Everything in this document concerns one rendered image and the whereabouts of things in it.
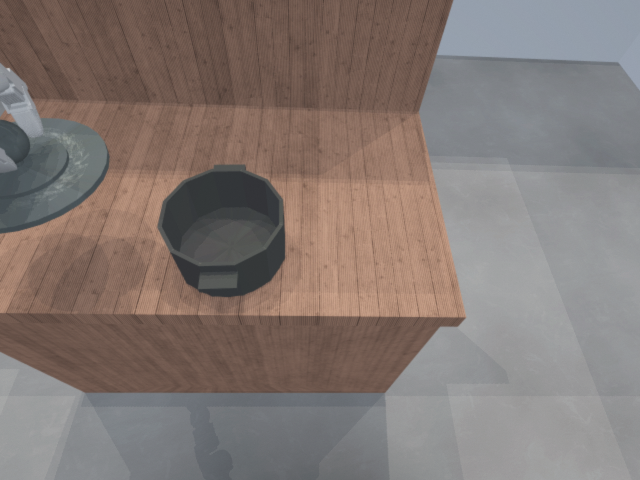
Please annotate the knob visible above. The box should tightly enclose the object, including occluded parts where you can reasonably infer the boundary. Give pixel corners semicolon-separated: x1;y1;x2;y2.
0;120;30;164

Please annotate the lid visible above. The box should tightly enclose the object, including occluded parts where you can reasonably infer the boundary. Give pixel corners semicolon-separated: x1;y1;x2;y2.
0;118;110;234

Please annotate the table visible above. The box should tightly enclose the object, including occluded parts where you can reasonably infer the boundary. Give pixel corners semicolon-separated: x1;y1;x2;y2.
0;0;466;393

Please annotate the left robot hand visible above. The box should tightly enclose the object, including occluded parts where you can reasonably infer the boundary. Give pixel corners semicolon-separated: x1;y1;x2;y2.
0;63;44;173

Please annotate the pot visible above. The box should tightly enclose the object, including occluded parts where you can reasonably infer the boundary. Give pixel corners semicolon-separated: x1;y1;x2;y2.
157;164;285;297

